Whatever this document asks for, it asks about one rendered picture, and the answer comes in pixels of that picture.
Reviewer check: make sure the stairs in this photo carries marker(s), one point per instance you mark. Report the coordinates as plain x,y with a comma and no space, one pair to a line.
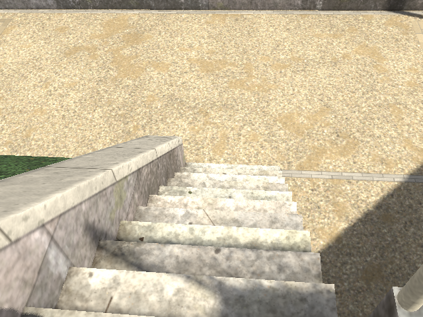
220,240

